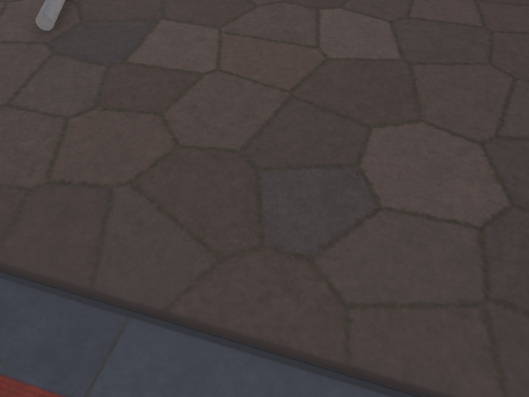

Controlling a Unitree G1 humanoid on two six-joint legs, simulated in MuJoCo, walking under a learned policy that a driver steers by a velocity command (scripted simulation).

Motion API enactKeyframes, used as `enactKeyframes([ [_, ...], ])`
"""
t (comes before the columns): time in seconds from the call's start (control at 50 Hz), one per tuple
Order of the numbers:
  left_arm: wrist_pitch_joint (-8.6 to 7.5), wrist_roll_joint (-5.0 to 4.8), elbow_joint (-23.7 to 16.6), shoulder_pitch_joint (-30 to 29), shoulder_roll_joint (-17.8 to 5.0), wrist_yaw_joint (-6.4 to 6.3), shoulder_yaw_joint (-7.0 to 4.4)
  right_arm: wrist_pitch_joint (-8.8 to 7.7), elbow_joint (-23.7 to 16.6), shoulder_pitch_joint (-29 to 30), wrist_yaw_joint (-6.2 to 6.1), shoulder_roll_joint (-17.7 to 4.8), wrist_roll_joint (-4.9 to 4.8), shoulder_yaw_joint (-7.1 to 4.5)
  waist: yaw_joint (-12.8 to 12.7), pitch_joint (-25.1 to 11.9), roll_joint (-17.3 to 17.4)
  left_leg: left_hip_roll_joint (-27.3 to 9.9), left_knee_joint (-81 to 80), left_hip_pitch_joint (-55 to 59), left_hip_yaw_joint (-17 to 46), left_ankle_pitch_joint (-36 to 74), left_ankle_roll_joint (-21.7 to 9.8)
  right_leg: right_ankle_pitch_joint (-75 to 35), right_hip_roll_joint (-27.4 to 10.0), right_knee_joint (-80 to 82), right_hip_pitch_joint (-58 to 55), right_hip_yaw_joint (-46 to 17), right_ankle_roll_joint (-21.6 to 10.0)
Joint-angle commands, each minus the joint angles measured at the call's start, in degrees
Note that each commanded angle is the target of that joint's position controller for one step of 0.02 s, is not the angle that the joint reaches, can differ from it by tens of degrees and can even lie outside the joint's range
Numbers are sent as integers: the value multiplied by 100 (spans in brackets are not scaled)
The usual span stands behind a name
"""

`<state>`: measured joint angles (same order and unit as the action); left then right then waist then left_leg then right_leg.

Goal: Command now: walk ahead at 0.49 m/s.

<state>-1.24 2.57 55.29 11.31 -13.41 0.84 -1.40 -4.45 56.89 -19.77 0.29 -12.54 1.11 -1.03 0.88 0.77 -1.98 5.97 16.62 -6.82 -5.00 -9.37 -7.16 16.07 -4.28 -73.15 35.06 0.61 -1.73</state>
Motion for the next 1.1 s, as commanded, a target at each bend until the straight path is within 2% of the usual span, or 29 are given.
enactKeyframes([
  [0.02,65,9,-394,-274,-254,-77,-88,-59,88,-737,-46,-629,-12,-118,30,463,439,-2003,-1146,383,2058,-1538,-1135,291,-104,-2058,1987,110,70],
  [0.14,20,-137,-1527,-1756,429,-266,229,-207,556,-1662,-113,-540,148,-4,257,737,397,-2562,-598,1621,2291,-1004,-1015,2085,106,-5809,5856,-243,-356],
  [0.22,25,-198,-2444,-2666,764,-240,617,-199,851,-1474,-95,-311,-82,216,0,1016,61,-1826,-1291,35,1116,-1120,-279,1977,-26,-3781,5098,530,-530],
  [0.28,203,-169,-2390,-1956,776,-93,681,-38,577,-999,-236,-312,-283,268,-223,48,59,-1521,-1880,-945,25,3947,-411,1142,208,-1574,1139,1278,-679],
  [0.3,205,-248,-2239,-1406,672,-119,641,-92,441,-981,-190,-725,-332,182,-407,-420,495,-1716,-1213,-782,-141,6972,-419,762,440,-1118,31,1387,-744],
  [0.34,195,-296,-1745,-90,154,-136,381,-58,352,-988,-180,-1421,-339,-42,-1010,-1525,1401,-2031,710,663,-89,9760,-322,1275,973,-182,-900,1365,-803],
  [0.36,119,-190,-1488,597,-114,-62,225,-30,227,-858,-157,-1499,-307,-157,-1307,-1935,1613,-1962,2113,953,-155,9792,-206,1367,1142,813,-1605,881,-952],
  [0.38,58,-87,-1172,1202,-759,-61,-29,-86,-12,-908,-120,-1106,-330,-132,-1403,-2192,758,-1400,4394,-577,170,6746,23,2283,138,2099,-2731,-1960,-1445],
  [0.4,225,-191,-781,1537,-1510,-168,-289,-129,-379,-506,170,-650,-107,-159,-1219,-2208,-1171,129,6719,-2389,565,108,392,1616,-829,4932,-3338,-5498,-1903],
  [0.42,227,-220,-893,682,-1372,-219,-329,-179,-653,-619,309,-473,140,-160,-618,-1816,-655,-235,8106,-3423,1406,30,279,1872,-1012,5292,-3129,-6225,-1788],
  [0.44,152,-240,-750,370,-915,-172,-275,-140,-945,-94,267,-339,111,-141,-353,-896,-53,-415,8624,-3780,1081,148,215,2482,-877,5160,-2134,-5560,-1659],
  [0.46,-170,205,-320,945,-309,143,-9,-76,-867,385,421,-116,270,-27,-860,469,563,-35,9673,-4739,2599,1025,-100,2863,-414,4848,-967,-4473,-1360],
  [0.48,-351,252,42,830,-14,239,18,-76,-1030,233,394,56,432,83,-257,332,520,-200,9305,-5037,2427,1192,-321,2209,-301,4611,-811,-3694,-1248],
  [0.52,-458,266,218,82,499,333,195,-23,-1144,103,376,232,431,261,388,97,541,-259,9724,-5568,2498,1239,-687,1532,-111,4778,-477,-2949,-1059],
  [0.54,-530,409,382,100,379,408,211,68,-1223,150,337,-107,379,232,561,-36,697,-327,9294,-5795,2290,1459,-654,1147,-17,4847,-540,-2466,-904],
  [0.58,-674,297,49,-465,11,480,126,34,-1491,654,263,-516,180,142,709,-331,351,-758,7946,-4638,1192,1350,-365,458,482,5186,349,-1017,-518],
  [0.68,-881,256,148,1939,-367,229,50,-218,-1946,2207,231,-354,102,182,-375,-489,-305,-730,5825,-4694,514,832,695,-2485,588,5118,-1657,-1110,-254],
  [0.78,-748,-120,-37,2274,-486,472,-87,82,-2351,3282,299,-147,202,144,-445,75,-412,-628,2294,-3774,436,1044,979,-3165,-134,5498,-2940,-1800,-871],
  [0.84,-668,-35,6,2344,-878,495,-262,63,-2348,3394,234,-424,86,54,-261,49,-298,-375,1294,-2814,223,969,725,-5041,-393,5134,-3330,-1956,-618],
  [0.88,-657,53,-134,1916,-1004,489,-334,-100,-1820,1760,52,-799,-138,-113,382,-675,-226,-497,1366,-696,345,1526,238,-6570,-220,4122,-2944,-1798,-100],
  [0.9,-711,82,-360,1721,-588,451,-189,-180,-1387,51,-77,-908,-128,-157,868,-2035,164,-1236,2165,1885,841,2497,-440,-5788,153,2758,-1958,-1700,119],
  [0.92,-814,243,-348,2901,520,362,157,-268,-1082,-1057,-24,-1043,-52,-225,651,-3633,2246,-2962,2173,5162,3297,3608,-2360,-549,1215,49,512,-1328,704],
  [0.94,-747,8,-458,2015,-147,479,-13,-193,-843,-1572,-110,-787,260,-218,1146,-2876,1245,-3217,936,4376,4396,1788,-1912,1463,1229,-1343,1627,-1098,537],
  [0.96,-668,-119,-554,1275,-356,468,-157,-194,-882,-760,-167,-887,237,-297,876,-1186,760,-3004,489,2535,3622,721,-1228,828,769,-1788,1977,-968,129],
  [0.98,-630,-36,-570,1079,-427,344,-165,-181,-1030,262,-178,-584,140,-210,467,-536,405,-2853,17,823,2774,492,-981,172,279,-1314,1644,-900,-54],
  [1.02,-531,329,-566,852,-32,288,-48,-139,-1116,922,-143,329,41,69,-39,-649,443,-2432,-578,-189,1817,1183,-833,99,-187,-376,657,-830,-177],
  [1.04,-384,-765,-1096,540,-316,18,-219,-261,-1050,955,-94,-278,-85,-128,-70,-332,370,-2249,-771,-160,1524,645,-495,-47,-110,-810,730,-615,-101],
  [1.06,-319,-821,-1165,502,-239,-100,-178,-323,-932,1044,-67,-397,-172,-165,-211,-283,443,-2225,-903,-252,1214,519,-366,-118,-299,-625,983,-693,-100],
  [1.1,-224,-630,-1331,463,-120,-183,-160,-336,-821,1012,-54,-439,-92,-192,-324,-34,416,-2116,-991,-673,630,969,-282,-438,-388,-205,1093,-745,-46],
])
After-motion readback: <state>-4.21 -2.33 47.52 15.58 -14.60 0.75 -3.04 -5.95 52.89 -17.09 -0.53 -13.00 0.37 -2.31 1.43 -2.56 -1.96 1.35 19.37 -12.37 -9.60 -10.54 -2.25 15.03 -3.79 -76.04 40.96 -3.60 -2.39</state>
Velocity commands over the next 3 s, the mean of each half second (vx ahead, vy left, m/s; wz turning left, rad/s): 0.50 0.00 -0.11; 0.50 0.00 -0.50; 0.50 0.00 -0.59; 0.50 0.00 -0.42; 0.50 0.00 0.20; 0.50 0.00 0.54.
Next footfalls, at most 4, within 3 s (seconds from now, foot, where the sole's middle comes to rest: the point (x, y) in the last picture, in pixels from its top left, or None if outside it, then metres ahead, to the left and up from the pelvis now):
0.36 right None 0.39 -0.12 -0.60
0.88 left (282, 273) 0.78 -0.04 -0.60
1.40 right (409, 227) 0.93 -0.40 -0.60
1.84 left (389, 147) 1.27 -0.41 -0.60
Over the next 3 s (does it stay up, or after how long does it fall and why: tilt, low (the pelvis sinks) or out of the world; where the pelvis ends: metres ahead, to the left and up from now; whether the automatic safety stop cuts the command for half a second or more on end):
stays up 1.52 -0.73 0.18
